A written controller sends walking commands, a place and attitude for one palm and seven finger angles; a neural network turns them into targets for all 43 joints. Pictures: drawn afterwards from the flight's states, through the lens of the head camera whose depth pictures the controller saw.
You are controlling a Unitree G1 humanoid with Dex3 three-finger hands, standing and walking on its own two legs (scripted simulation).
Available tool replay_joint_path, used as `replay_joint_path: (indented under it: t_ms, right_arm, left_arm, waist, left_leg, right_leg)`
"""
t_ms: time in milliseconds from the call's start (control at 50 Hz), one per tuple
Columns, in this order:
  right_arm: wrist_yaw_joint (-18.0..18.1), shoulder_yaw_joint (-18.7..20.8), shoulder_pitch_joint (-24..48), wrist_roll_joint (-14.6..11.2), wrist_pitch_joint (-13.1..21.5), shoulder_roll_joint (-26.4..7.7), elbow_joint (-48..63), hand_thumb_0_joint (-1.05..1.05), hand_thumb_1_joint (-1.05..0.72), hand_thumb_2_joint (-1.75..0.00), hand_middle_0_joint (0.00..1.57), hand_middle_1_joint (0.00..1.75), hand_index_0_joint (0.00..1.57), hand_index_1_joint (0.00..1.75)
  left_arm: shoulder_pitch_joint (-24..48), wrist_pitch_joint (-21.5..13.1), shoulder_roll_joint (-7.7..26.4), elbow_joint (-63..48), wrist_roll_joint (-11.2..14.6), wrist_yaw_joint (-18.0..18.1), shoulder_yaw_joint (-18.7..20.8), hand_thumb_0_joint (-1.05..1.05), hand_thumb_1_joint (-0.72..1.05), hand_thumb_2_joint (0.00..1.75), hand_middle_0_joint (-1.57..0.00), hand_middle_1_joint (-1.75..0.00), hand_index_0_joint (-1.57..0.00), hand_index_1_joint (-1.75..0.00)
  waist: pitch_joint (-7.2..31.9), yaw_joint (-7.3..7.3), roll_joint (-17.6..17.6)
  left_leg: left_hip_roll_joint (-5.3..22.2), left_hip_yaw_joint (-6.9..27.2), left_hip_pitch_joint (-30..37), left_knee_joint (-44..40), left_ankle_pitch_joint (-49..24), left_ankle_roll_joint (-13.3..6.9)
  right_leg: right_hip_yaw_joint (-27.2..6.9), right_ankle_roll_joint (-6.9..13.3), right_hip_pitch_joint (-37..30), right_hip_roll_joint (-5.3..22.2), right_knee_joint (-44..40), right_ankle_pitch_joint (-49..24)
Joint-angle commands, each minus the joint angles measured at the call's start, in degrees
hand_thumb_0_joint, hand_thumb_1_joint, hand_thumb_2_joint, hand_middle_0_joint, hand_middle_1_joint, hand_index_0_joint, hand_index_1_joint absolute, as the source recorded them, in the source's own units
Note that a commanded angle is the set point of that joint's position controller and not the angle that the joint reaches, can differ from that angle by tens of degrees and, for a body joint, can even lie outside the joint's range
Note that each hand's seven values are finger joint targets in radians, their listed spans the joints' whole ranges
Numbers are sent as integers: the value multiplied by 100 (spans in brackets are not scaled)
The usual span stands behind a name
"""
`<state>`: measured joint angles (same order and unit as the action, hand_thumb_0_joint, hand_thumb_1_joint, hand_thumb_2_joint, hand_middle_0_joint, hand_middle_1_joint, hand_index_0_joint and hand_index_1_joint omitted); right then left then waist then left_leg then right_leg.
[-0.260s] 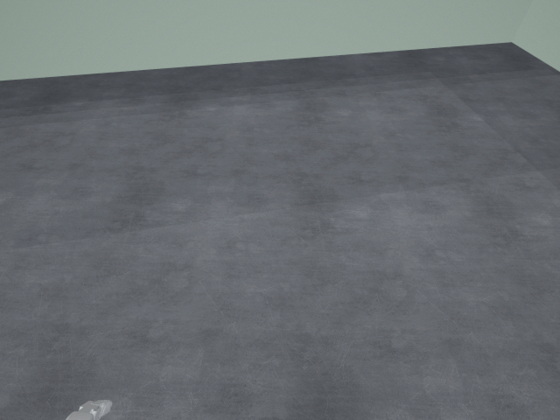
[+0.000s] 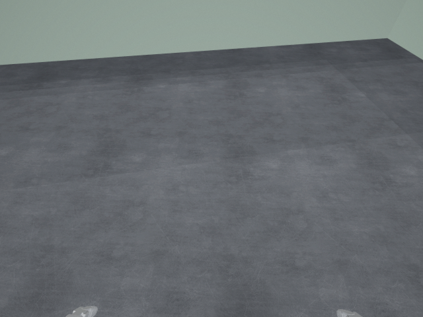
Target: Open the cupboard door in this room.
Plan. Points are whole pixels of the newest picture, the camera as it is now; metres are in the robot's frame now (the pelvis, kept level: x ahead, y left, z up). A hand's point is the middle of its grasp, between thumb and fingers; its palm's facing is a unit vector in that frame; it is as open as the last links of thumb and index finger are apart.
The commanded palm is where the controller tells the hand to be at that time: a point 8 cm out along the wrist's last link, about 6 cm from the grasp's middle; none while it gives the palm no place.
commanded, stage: stand and wait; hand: left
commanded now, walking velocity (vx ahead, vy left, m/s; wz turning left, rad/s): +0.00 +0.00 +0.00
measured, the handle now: out of the picture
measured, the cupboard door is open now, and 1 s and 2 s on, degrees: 0 0 0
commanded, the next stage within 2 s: turn or walk to find it in 0.64 s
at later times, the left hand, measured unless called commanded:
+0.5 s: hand out of the picture +0.06 +0.23 -0.15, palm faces -0.02 -0.94 -0.34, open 7.4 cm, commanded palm none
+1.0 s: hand out of the picture +0.03 +0.21 -0.18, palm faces +0.06 -0.97 -0.25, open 7.4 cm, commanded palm none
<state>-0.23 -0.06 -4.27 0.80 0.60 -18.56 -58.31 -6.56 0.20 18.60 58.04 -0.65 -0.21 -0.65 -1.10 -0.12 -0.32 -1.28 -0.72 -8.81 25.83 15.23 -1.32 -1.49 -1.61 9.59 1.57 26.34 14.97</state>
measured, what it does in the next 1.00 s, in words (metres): stands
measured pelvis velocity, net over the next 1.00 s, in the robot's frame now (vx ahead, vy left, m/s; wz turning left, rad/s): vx -0.03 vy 0.00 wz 0.09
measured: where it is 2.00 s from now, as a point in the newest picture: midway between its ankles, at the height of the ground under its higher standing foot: outside the picture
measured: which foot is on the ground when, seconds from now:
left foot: down 0.00-1.00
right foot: down 0.00-1.00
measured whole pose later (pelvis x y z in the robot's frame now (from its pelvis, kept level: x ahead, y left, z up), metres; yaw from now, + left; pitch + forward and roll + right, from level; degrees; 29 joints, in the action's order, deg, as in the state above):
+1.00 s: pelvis -0.03 +0.00 -0.01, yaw +5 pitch -1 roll -1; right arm -0.7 1.0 -11.3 0.6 -2.5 -14.2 -59.0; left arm -9.8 2.3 14.7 56.1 -0.9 1.1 0.4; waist -3.4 0.9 -1.4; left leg -1.9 2.2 -17.2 35.1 16.7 -1.2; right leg 3.2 -1.2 15.2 2.8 33.9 17.4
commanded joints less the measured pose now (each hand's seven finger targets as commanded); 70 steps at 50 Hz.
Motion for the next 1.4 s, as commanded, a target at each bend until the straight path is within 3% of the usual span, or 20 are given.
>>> replay_joint_path:
  t_ms: [0, 660, 780, 860, 920, 940, 960, 980, 1000, 1020, 1060, 1100, 1180, 1260, 1280, 1300, 1320, 1340, 1360, 1380]
  right_arm:
    - [110, 293, 251, 2, 164, -1253, 287, 0, -90, -90, 20, 30, 20, 30]
    - [72, 237, 41, -14, 121, -1302, -156, 0, -90, -90, 20, 30, 20, 30]
    - [39, 132, -371, 8, -78, -517, -8, 0, -90, -90, 20, 30, 20, 30]
    - [38, 224, -631, -5, -176, -433, 166, 0, -90, -90, 20, 30, 20, 30]
    - [24, 296, -812, -16, -204, -362, 283, 0, -90, -90, 20, 30, 20, 30]
    - [12, 315, -917, -12, -190, -331, 288, 0, -90, -90, 20, 30, 20, 30]
    - [0, 341, -1014, 16, -169, -434, 312, 0, -90, -90, 20, 30, 20, 30]
    - [11, 398, -1139, 66, -135, -689, 354, 0, -90, -90, 20, 30, 20, 30]
    - [67, 447, -1258, 47, -110, -788, 354, 0, -90, -90, 20, 30, 20, 30]
    - [110, 461, -1274, 20, -96, -769, 391, 0, -90, -90, 20, 30, 20, 30]
    - [161, 471, -1144, 34, -88, -630, 456, 0, -90, -90, 20, 30, 20, 30]
    - [170, 493, -1106, 35, -101, -545, 505, 0, -90, -90, 20, 30, 20, 30]
    - [177, 558, -1254, 57, -148, -503, 531, 0, -90, -90, 20, 30, 20, 30]
    - [114, 623, -1044, 49, -223, -496, 650, 0, -90, -90, 20, 30, 20, 30]
    - [94, 624, -939, 22, -242, -444, 720, 0, -90, -90, 20, 30, 20, 30]
    - [56, 612, -894, -11, -262, -228, 789, 0, -90, -90, 20, 30, 20, 30]
    - [33, 562, -958, -31, -268, 119, 933, 0, -90, -90, 20, 30, 20, 30]
    - [38, 627, -715, 50, -276, -16, 997, 0, -90, -90, 20, 30, 20, 30]
    - [1, 663, -618, 61, -356, -93, 943, 0, -90, -90, 20, 30, 20, 30]
    - [-40, 664, -707, 47, -380, -74, 830, 0, -90, -90, 20, 30, 20, 30]
  left_arm:
    - [230, -133, 1241, -346, -9, 99, 279, 0, 90, 90, -20, -30, -20, -30]
    - [200, -154, 1322, -3, -5, 77, 290, 0, 90, 90, -20, -30, -20, -30]
    - [-229, 36, 732, -112, -1, 168, 232, 0, 90, 90, -20, -30, -20, -30]
    - [-343, 85, 861, -381, -24, 215, 323, 0, 90, 90, -20, -30, -20, -30]
    - [-286, 108, 807, -598, -53, 242, 356, 0, 90, 90, -20, -30, -20, -30]
    - [-233, 122, 754, -665, -52, 241, 365, 0, 90, 90, -20, -30, -20, -30]
    - [-207, 151, 619, -743, -40, 234, 361, 0, 90, 90, -20, -30, -20, -30]
    - [-111, 174, 354, -829, -8, 231, 337, 0, 90, 90, -20, -30, -20, -30]
    - [-43, 169, 295, -917, -16, 252, 325, 0, 90, 90, -20, -30, -20, -30]
    - [-82, 158, 327, -935, -26, 255, 346, 0, 90, 90, -20, -30, -20, -30]
    - [-189, 123, 182, -861, -9, 226, 377, 0, 90, 90, -20, -30, -20, -30]
    - [-269, 124, 31, -835, 15, 204, 377, 0, 90, 90, -20, -30, -20, -30]
    - [-271, 120, -165, -917, 45, 199, 382, 0, 90, 90, -20, -30, -20, -30]
    - [-790, 109, -151, -841, 58, 218, 428, 0, 90, 90, -20, -30, -20, -30]
    - [-1018, 89, -92, -786, 52, 233, 463, 0, 90, 90, -20, -30, -20, -30]
    - [-1203, 55, 166, -759, -4, 258, 528, 0, 90, 90, -20, -30, -20, -30]
    - [-1180, 6, 711, -842, -105, 296, 646, 0, 90, 90, -20, -30, -20, -30]
    - [-921, 45, 829, -991, -71, 287, 604, 0, 90, 90, -20, -30, -20, -30]
    - [-699, 0, 649, -1041, -61, 299, 620, 0, 90, 90, -20, -30, -20, -30]
    - [-425, -14, 505, -1057, -67, 279, 555, 0, 90, 90, -20, -30, -20, -30]
  waist:
    - [396, 16, 23]
    - [108, 3, -39]
    - [192, -14, -324]
    - [344, 7, -746]
    - [260, 89, -771]
    - [240, 149, -517]
    - [246, 193, 170]
    - [136, 266, 1250]
    - [99, 291, 1570]
    - [144, 219, 1228]
    - [396, 137, 801]
    - [531, 131, 850]
    - [571, 222, 874]
    - [518, 26, 846]
    - [517, -87, 770]
    - [489, -162, 228]
    - [333, -168, -1219]
    - [41, -231, -1208]
    - [-149, -111, -1196]
    - [-405, 53, -1042]
  left_leg:
    - [740, 571, 91, -516, -1354, -119]
    - [749, 674, -108, -760, -648, -44]
    - [557, 565, -667, -46, -907, 88]
    - [348, 341, -799, 887, -656, 143]
    - [375, 242, -725, 979, -258, 143]
    - [467, 366, -527, 680, -688, 97]
    - [727, 986, -441, 250, -1280, -66]
    - [1388, 2246, -531, -550, -1729, -494]
    - [1748, 3035, -373, -970, -2235, -935]
    - [1826, 3065, -238, -857, -2399, -1157]
    - [1549, 2566, 74, -558, -2631, -1111]
    - [1311, 2294, 145, -499, -2528, -1014]
    - [1273, 2538, 98, -479, -2516, -1030]
    - [914, 2504, -650, -438, -1547, -709]
    - [757, 2406, -1117, -306, -976, -522]
    - [391, 2029, -1843, 210, -134, -217]
    - [-326, 887, -2881, 1646, 994, 222]
    - [-274, 609, -2710, 2875, 1518, 281]
    - [-51, 737, -2454, 3557, 1310, 249]
    - [39, 625, -2366, 4015, 983, 259]
  right_leg:
    - [-332, 304, -85, 489, -341, -1194]
    - [-497, 323, 50, 543, -784, -350]
    - [-468, 286, 22, 847, -483, -588]
    - [-597, 631, 158, 1399, -455, -989]
    - [-406, 737, 480, 1525, -160, -1165]
    - [-148, 594, 695, 1382, 123, -987]
    - [264, 313, 938, 915, 735, -504]
    - [726, -38, 1215, 151, 1787, 549]
    - [391, -61, 1626, -60, 2740, 1793]
    - [68, -22, 1830, 78, 3206, 1842]
    - [-38, -62, 1929, 117, 3408, 1519]
    - [61, -109, 1775, 67, 3134, 1369]
    - [103, -117, 1394, -76, 2180, 1374]
    - [255, -79, 292, -261, 731, 629]
    - [259, -57, -315, -188, -6, 167]
    - [-194, 121, -949, 360, -628, 204]
    - [-1844, 671, -1205, 1883, -1262, 744]
    - [-2023, 1078, -76, 2566, -1417, 478]
    - [-1877, 1051, 648, 2250, -1484, 676]
    - [-1457, 994, 946, 1909, -1416, 543]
